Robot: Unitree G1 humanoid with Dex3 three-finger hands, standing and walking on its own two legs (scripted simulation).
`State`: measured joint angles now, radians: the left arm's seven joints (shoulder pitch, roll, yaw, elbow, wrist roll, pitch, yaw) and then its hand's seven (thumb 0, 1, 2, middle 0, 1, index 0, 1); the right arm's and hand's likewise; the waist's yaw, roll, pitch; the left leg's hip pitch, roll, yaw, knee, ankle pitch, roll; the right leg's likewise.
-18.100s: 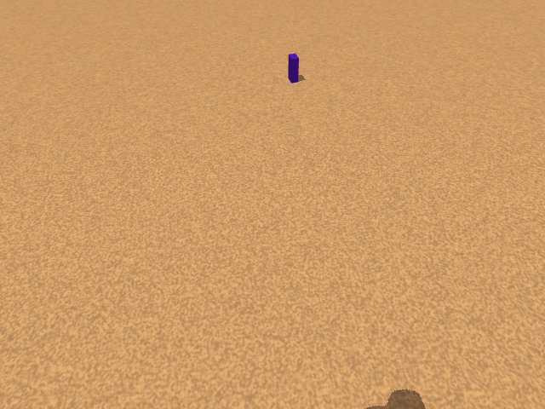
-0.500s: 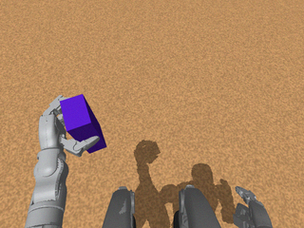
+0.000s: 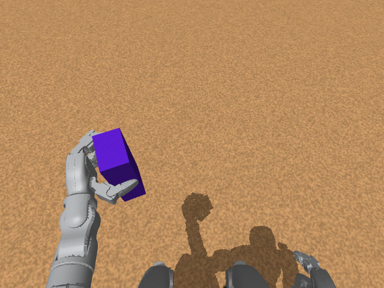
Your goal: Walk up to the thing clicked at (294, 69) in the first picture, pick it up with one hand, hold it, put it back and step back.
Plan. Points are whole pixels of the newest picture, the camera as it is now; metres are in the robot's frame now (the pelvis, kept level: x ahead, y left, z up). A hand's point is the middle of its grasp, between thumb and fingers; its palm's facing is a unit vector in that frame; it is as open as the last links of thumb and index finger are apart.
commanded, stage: hold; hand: left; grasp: from the side
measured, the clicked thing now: (122, 168) +0.35 +0.16 +0.02
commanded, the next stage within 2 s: crouch in 0.96 s
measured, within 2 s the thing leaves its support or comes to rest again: neither
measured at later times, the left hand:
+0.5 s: hand (116, 153) +0.36 +0.17 +0.07, palm faces +0.17 -0.99 -0.03, open 11.1 cm
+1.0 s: hand (115, 151) +0.36 +0.16 +0.08, palm faces +0.17 -0.99 -0.02, open 11.1 cm
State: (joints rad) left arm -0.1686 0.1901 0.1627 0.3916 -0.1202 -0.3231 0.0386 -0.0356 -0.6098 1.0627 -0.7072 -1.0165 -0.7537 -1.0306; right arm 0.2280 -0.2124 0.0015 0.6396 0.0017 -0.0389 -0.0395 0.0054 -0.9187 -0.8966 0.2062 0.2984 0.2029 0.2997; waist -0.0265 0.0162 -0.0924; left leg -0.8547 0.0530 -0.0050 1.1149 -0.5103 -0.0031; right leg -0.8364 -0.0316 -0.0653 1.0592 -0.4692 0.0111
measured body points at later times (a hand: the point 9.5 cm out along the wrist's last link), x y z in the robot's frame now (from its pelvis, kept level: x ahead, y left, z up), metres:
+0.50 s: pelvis +0.02 -0.01 +0.03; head +0.08 +0.00 +0.47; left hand +0.35 +0.22 +0.07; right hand +0.14 -0.25 -0.09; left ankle +0.02 +0.12 -0.66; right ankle +0.03 -0.13 -0.66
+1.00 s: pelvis +0.02 -0.01 +0.04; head +0.07 +0.00 +0.48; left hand +0.34 +0.22 +0.09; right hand +0.15 -0.25 -0.07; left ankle +0.02 +0.12 -0.66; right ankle +0.03 -0.13 -0.66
